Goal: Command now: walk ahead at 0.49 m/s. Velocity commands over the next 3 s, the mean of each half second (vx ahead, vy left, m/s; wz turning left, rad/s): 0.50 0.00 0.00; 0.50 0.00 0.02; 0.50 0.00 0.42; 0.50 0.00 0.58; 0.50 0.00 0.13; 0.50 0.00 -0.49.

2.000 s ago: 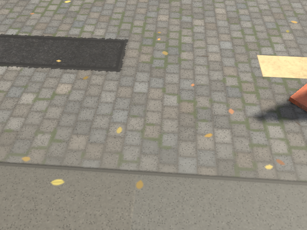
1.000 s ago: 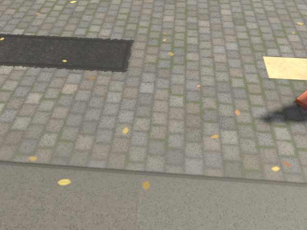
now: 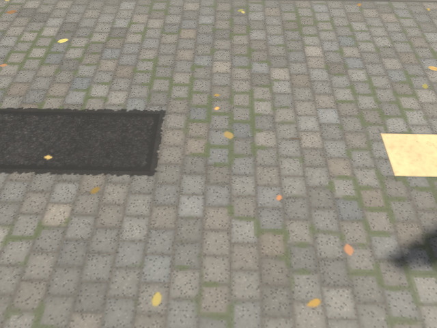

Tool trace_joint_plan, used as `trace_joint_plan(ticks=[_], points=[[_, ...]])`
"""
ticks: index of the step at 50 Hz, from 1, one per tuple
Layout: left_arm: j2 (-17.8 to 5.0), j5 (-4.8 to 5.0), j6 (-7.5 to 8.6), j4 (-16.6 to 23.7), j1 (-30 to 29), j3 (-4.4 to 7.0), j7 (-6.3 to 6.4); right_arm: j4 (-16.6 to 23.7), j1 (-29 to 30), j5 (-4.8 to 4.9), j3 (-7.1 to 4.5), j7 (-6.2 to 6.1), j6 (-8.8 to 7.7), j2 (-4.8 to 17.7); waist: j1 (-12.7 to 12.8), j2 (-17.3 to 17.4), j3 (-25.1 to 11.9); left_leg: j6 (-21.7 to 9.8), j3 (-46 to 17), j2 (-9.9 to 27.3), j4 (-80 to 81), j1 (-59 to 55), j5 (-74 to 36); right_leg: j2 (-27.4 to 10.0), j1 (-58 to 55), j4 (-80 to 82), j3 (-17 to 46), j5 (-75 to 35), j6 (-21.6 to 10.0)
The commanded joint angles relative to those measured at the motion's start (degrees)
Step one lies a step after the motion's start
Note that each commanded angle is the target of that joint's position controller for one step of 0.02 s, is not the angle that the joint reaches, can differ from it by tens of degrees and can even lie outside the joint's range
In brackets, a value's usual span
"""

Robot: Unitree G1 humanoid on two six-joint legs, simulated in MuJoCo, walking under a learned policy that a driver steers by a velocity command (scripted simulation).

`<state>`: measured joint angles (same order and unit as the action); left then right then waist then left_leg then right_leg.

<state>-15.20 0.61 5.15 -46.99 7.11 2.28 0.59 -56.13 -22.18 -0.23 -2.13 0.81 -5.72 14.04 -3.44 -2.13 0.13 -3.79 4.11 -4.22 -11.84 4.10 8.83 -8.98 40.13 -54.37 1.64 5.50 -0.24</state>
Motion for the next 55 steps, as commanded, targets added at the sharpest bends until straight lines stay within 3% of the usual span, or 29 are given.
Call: trace_joint_plan(ticks=[1,4,7,9,10,11,12,13,14,15,16,17,19,22,28,33,36,37,38,39,40,41,42,43,44,46,48,51,55], points=[[-1.11,0.05,0.56,2.99,-2.70,-0.10,-0.47,3.93,2.05,0.44,-2.05,-0.84,-0.46,9.84,1.56,4.28,4.35,-8.53,-6.82,14.04,7.47,7.56,-8.79,1.42,-5.18,12.62,-1.60,-9.43,0.80],[-2.18,0.47,0.61,4.77,-7.76,0.05,-1.57,2.91,-1.43,1.22,-2.44,-1.04,0.56,10.40,-0.52,4.69,4.97,-7.87,-7.13,16.28,5.27,0.83,-7.80,2.51,-4.28,19.02,-1.43,-10.01,0.51],[-3.52,0.60,0.84,6.40,-9.72,0.55,-2.71,2.46,-2.17,1.34,-2.87,-1.37,1.53,10.43,0.02,5.20,5.05,-6.65,-8.16,19.15,1.41,-5.83,-9.72,3.42,-4.26,23.41,-0.77,-5.35,-1.70],[-5.67,0.46,1.12,5.63,-5.09,1.62,-2.82,2.94,-0.23,1.25,-3.19,-1.54,2.08,11.22,3.58,6.39,1.96,-5.22,-7.38,18.76,-5.47,-7.10,-21.40,5.88,-12.23,25.26,-2.48,-1.59,-3.63],[-7.92,0.22,1.18,3.04,3.08,3.01,-2.46,3.47,0.86,1.04,-3.05,-1.60,2.43,10.82,7.53,5.65,-2.95,-3.84,-5.20,15.94,-15.54,-5.59,-29.04,8.11,-22.55,25.96,-4.37,-1.83,-5.15],[-11.65,-0.21,1.13,0.54,13.97,4.44,-1.84,4.67,0.25,0.23,-2.02,-1.69,2.48,8.45,11.45,2.06,-11.32,-1.77,-2.71,12.82,-31.61,3.51,-21.85,2.10,-39.38,24.40,2.14,-2.24,-8.45],[-18.11,-1.07,0.84,-0.65,19.64,5.91,-1.72,5.65,-7.21,-0.07,0.36,-1.17,1.23,0.35,8.44,-13.11,-19.28,2.62,-1.52,2.23,-53.97,27.07,6.68,-12.30,-60.97,28.83,29.62,6.04,-17.83],[-12.94,-0.56,0.81,-0.85,20.24,4.61,-1.95,4.63,-6.14,1.25,-0.16,-0.93,-0.27,3.48,9.64,-12.42,-22.89,2.51,-9.90,1.56,-62.98,34.83,22.93,-14.13,-63.17,37.04,42.64,11.44,-19.17],[-9.99,-0.31,0.93,-0.24,15.53,3.70,-1.82,6.31,-0.43,2.85,-1.41,-0.69,-1.21,8.39,9.16,-8.40,-13.66,1.52,-10.44,5.12,-65.66,39.75,20.01,-12.32,-56.42,37.16,33.83,11.00,-15.87],[-7.92,-0.33,0.82,0.91,10.61,3.07,-1.69,7.40,3.83,2.84,-1.48,-0.84,-1.61,8.91,7.74,-3.90,-8.85,1.05,-8.92,8.43,-63.77,38.71,14.82,-9.94,-48.14,37.58,25.38,5.50,-14.08],[-6.20,-0.64,0.88,1.10,7.14,2.60,-1.91,7.79,5.94,1.87,-1.74,-1.08,-1.46,8.30,6.04,-1.36,-4.84,1.24,-8.10,10.52,-59.69,36.40,11.45,-7.68,-40.15,39.33,19.46,-0.22,-13.19],[-4.62,-1.13,1.11,1.17,5.62,2.14,-2.09,7.50,5.04,1.38,-2.13,-1.15,-0.80,7.71,4.04,-2.10,-3.46,1.07,-8.47,12.21,-56.76,32.57,8.94,-5.76,-35.23,41.33,15.48,-2.58,-12.51],[-5.13,-1.02,1.67,0.19,5.81,2.42,-2.39,6.89,3.34,1.29,-1.87,-1.15,0.65,5.26,2.51,-2.33,-2.37,1.63,-8.00,12.73,-53.42,29.07,7.66,-4.92,-30.90,44.12,12.01,-6.59,-13.62],[-6.83,-0.64,1.92,-1.62,8.31,3.00,-1.67,8.44,7.89,0.72,-1.93,-1.36,1.54,4.78,2.71,-0.43,0.26,2.72,-7.52,13.21,-45.59,33.72,1.53,-4.53,-31.34,46.80,8.00,-10.44,-14.15],[-8.15,0.10,1.03,-4.04,12.75,3.22,-0.47,11.53,20.02,0.95,-1.39,-0.35,0.96,3.20,6.39,-0.98,3.02,3.26,-4.59,10.53,-25.46,32.85,-13.91,-1.91,-33.81,48.47,1.53,-6.49,-11.36],[-8.65,0.65,-0.18,-6.77,16.44,3.60,-0.05,14.23,26.17,1.42,-1.35,1.06,0.30,4.00,7.67,-1.52,4.98,1.39,-4.75,9.35,-19.00,34.60,-10.12,-5.72,-42.35,44.67,2.20,-7.29,-10.56],[-9.79,0.74,-1.00,-6.84,14.40,4.06,0.27,13.64,21.88,1.39,-2.32,1.48,-0.15,6.31,4.11,-3.04,1.96,-0.94,-2.63,6.79,-17.16,26.22,-4.47,-6.34,-44.87,38.10,1.63,-20.87,-8.81],[-9.50,0.71,-1.36,-6.62,13.04,3.91,0.29,11.62,15.19,1.23,-3.37,1.27,-0.16,7.89,0.35,-2.79,-2.05,-2.24,-0.70,4.73,-15.98,16.67,-4.89,-4.17,-43.51,30.19,-0.41,-29.51,-7.58],[-7.83,0.26,-1.51,-6.11,13.01,3.22,0.33,8.60,5.08,1.00,-4.83,0.75,-0.07,10.89,-3.56,-0.94,-8.71,-4.26,-2.59,6.43,-17.36,1.30,-6.06,-0.95,-36.61,17.61,-2.67,-27.55,-5.74],[-2.50,-0.53,-0.89,-4.74,18.23,1.52,0.00,7.26,-3.13,-0.36,-6.21,0.32,0.13,16.78,-3.13,10.81,-18.09,-11.83,-24.95,21.43,-16.71,-21.55,-2.06,6.29,-15.91,-5.18,-5.07,-6.17,-2.12],[-0.72,0.00,0.51,-5.49,19.32,0.71,-0.41,6.46,-4.38,0.42,-5.47,0.67,0.28,14.83,-2.61,18.38,-23.11,-16.70,-46.15,27.53,-6.21,-28.04,6.08,12.46,-3.38,-17.60,1.55,26.92,-0.91],[-6.45,1.62,1.60,-4.64,14.85,2.22,-0.76,7.10,-0.50,0.82,-4.24,0.74,0.14,11.18,-2.75,13.46,-15.77,-13.69,-40.92,25.67,-4.97,-22.56,10.36,8.46,2.75,-22.70,5.34,25.64,-2.11],[-7.38,2.22,2.11,-3.36,10.30,2.32,-0.79,8.24,4.09,0.72,-3.61,0.61,0.14,8.92,-1.63,9.96,-9.53,-11.42,-32.53,23.59,-4.27,-14.50,8.02,5.35,3.67,-21.60,3.70,20.64,-3.05],[-6.84,1.56,2.00,-3.10,8.11,2.44,-0.43,8.73,8.09,0.36,-3.09,0.75,0.07,7.36,0.27,5.77,-4.88,-10.19,-26.25,21.24,-2.33,-5.78,3.03,2.80,1.45,-17.66,2.39,15.83,-2.95],[-6.55,0.75,1.37,-3.28,8.00,2.93,-0.08,8.94,10.30,-0.10,-2.61,0.86,-0.22,5.69,2.14,6.01,-2.82,-9.14,-21.99,19.13,-0.57,-0.13,-0.70,0.95,-1.94,-13.86,2.62,12.85,-2.89],[-3.99,0.42,-0.13,-4.02,10.13,2.79,0.03,8.21,10.33,-0.25,-2.60,0.97,-0.59,5.52,4.03,6.96,-2.01,-9.34,-17.91,17.59,2.48,4.99,-4.32,0.06,-6.48,-10.71,2.33,10.12,-2.40],[-3.42,-0.23,-0.71,-2.98,7.96,2.85,0.35,7.05,8.24,0.16,-2.94,0.59,-0.86,7.08,4.33,5.85,-0.25,-10.43,-15.99,16.94,4.24,6.49,-8.32,-0.07,-4.88,-6.12,1.65,6.93,-1.25],[-3.29,-0.84,-0.41,-0.38,0.85,2.90,0.41,5.87,5.10,0.61,-3.27,-0.58,-0.38,8.40,3.00,4.64,1.66,-10.07,-14.29,15.90,5.03,4.70,-10.57,0.91,-0.92,5.33,1.49,-1.88,0.69],[-2.00,-0.25,0.34,1.64,-7.33,2.30,-0.49,4.74,1.61,1.17,-3.45,-1.40,0.25,9.01,0.56,5.58,2.86,-8.11,-12.16,13.77,4.24,4.94,-8.00,4.34,-4.87,19.20,0.28,-10.98,1.60]])
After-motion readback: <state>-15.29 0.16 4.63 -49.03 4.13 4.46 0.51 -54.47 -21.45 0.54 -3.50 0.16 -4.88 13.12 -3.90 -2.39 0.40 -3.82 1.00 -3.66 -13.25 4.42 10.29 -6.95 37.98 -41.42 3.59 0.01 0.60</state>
